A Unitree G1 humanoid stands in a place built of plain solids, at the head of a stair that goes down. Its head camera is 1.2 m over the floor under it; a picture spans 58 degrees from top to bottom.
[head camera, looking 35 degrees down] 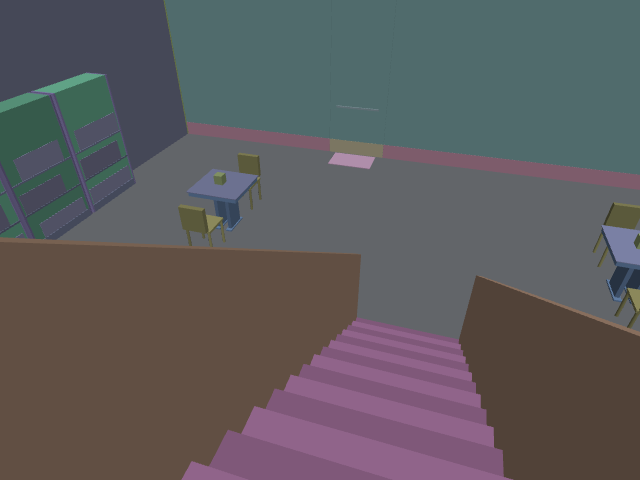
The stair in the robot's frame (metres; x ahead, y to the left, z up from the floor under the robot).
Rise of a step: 0.17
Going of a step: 0.24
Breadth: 1.20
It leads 17 degrees to the right of straight ahead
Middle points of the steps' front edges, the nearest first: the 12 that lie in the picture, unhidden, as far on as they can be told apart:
1.10 -0.25 -0.69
1.32 -0.32 -0.86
1.55 -0.39 -1.03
1.78 -0.46 -1.20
2.00 -0.53 -1.38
2.23 -0.60 -1.55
2.46 -0.67 -1.72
2.68 -0.74 -1.89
2.91 -0.81 -2.06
3.14 -0.88 -2.24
3.36 -0.95 -2.41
3.59 -1.02 -2.58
